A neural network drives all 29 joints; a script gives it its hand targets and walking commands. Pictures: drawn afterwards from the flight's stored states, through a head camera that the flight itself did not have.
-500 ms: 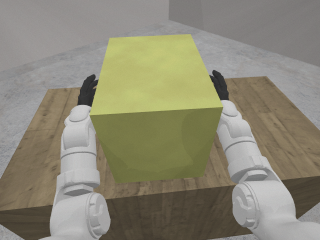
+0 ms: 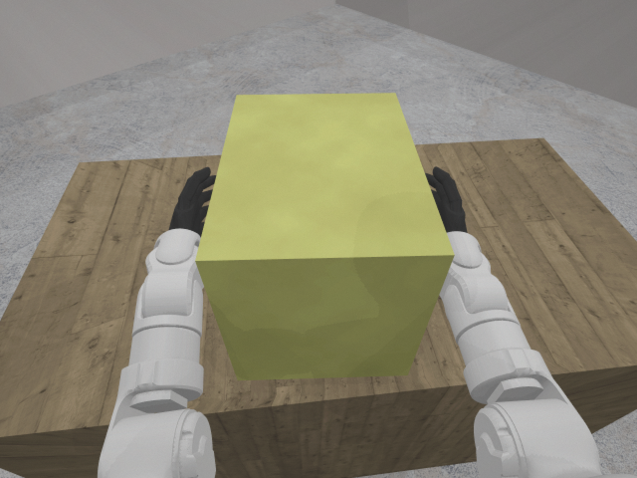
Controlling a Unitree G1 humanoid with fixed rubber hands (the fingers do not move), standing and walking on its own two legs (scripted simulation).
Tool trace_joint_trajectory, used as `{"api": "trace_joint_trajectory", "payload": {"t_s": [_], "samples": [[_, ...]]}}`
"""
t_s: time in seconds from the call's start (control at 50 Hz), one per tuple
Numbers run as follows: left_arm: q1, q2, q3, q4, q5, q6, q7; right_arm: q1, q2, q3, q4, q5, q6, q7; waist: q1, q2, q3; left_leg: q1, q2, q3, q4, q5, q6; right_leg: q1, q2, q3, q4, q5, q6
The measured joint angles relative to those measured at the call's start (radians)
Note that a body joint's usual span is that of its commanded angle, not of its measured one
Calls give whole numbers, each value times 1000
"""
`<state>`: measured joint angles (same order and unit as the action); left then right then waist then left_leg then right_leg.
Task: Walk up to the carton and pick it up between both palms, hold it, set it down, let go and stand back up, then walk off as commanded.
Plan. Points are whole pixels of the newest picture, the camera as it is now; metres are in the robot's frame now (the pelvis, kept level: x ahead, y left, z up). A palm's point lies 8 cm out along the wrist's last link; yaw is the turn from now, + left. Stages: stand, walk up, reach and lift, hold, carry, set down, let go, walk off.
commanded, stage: set down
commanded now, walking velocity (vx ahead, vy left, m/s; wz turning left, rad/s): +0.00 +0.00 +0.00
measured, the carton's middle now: (319, 231) +0.42 +0.00 +0.07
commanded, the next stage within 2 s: none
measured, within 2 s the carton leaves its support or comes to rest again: neither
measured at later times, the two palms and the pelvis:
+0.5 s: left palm (182, 248) +0.36 +0.17 +0.11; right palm (444, 264) +0.33 -0.15 +0.09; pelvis -0.03 +0.01 +0.00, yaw +0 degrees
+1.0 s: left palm (211, 233) +0.44 +0.15 +0.05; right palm (434, 248) +0.39 -0.17 +0.05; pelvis +0.03 +0.00 +0.00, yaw +0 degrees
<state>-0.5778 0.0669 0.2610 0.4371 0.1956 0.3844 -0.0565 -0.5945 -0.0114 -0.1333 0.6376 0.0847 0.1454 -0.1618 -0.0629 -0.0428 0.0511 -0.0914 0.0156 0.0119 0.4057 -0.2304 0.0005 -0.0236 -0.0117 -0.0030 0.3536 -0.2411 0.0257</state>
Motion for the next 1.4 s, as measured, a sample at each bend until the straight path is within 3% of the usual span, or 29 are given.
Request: {"api": "trace_joint_trajectory", "payload": {"t_s": [0.12, 0.2, 0.34, 0.42, 0.52, 0.62, 0.7, 0.78, 0.84, 0.96, 1.08, 1.14, 1.18, 1.24, 1.34, 1.4], "samples": [[82, 1, -132, -84, -15, -6, 65, 133, -19, 23, -127, 0, -20, 1, 0, 0, -40, 0, 0, -1, 0, 0, -1, 0, 0, 0, 0, 10, 3], [54, -8, -141, -84, -16, -13, 76, 139, -37, 23, -145, 0, -39, 1, -2, -1, -103, 0, -1, -1, 0, -6, -1, 0, -1, 0, -1, 5, 3], [-74, -31, 62, 50, -5, 7, -33, 10, -7, -25, 23, 0, -43, 2, -2, -10, -68, 32, -9, 0, -5, 13, -1, 33, -9, 0, -5, 8, 5], [-76, -10, 103, 102, 10, 15, -71, -10, 37, -66, 93, -9, -44, 4, -2, -10, -11, 33, -9, 0, -6, 25, -1, 33, -9, 0, -5, 19, 5], [-72, -1, 84, 156, 10, -39, -51, -7, 82, -149, 117, -79, -80, 18, -2, -10, 56, 15, -9, 0, -6, 33, -1, 16, -9, 0, -5, 27, 4], [-77, 7, -35, 168, 10, -170, 20, 9, 46, -152, 61, -95, -160, 45, -2, -10, -19, -81, -9, 1, -6, 36, -1, -81, -9, 0, -5, 29, 4], [-136, -3, -39, 237, 9, -247, 42, 0, 25, -166, 53, -111, -206, 48, -2, -10, -98, -108, -9, 1, -6, 19, -1, -107, -9, 0, -7, 14, 3], [-200, -6, 30, 324, 9, -232, 1, -29, 27, -189, 122, -117, -203, 42, -2, -10, -112, -74, -9, 1, -9, -5, -1, -72, -9, 0, -12, -8, 3], [-203, -1, 74, 327, 9, -185, -34, -31, 44, -189, 145, -117, -177, 30, -2, -10, -59, -24, -9, 2, -15, -18, -1, -23, -9, 0, -17, -20, 3], [-156, 19, 74, 326, 9, -192, -45, -19, 78, -186, 119, -118, -146, 15, -2, -10, 66, -10, -9, 2, -16, -24, -1, -8, -10, 0, -17, -25, 4], [-36, 19, -73, 273, -22, -291, 12, 131, 92, -159, 31, -118, -242, 24, -2, -1, -79, -155, -9, -1, -16, 19, -5, -153, -9, -2, -18, 25, 6], [-32, 23, -128, 273, -40, -313, 46, 149, 81, -159, 68, -118, -314, 25, -1, 12, -188, -214, -9, 1, -16, 43, -14, -199, -8, -1, -46, 54, -31], [-50, 20, -136, 276, -41, -320, 53, 149, 73, -159, 53, -118, -321, 23, -2, 16, -220, -217, -9, 1, -16, 49, -14, -199, -10, -1, -53, 67, -6], [-114, 12, -98, 318, -41, -329, 27, 126, 58, -159, 39, -117, -312, 11, -2, 15, -220, -181, -10, 0, -26, 22, -14, -167, -12, -2, -53, 52, 38], [-209, 9, 60, 347, -39, -247, -55, 38, 62, -158, 73, -117, -247, -8, -4, -21, -67, -44, -30, 8, -37, -54, 21, -35, -31, 1, -53, -38, 31], [-182, 17, 79, 347, -36, -200, -60, 34, 79, -158, 117, -117, -220, -10, -3, -27, -5, -27, -31, 8, -37, -48, 21, -20, -32, 0, -53, -24, 28]]}}
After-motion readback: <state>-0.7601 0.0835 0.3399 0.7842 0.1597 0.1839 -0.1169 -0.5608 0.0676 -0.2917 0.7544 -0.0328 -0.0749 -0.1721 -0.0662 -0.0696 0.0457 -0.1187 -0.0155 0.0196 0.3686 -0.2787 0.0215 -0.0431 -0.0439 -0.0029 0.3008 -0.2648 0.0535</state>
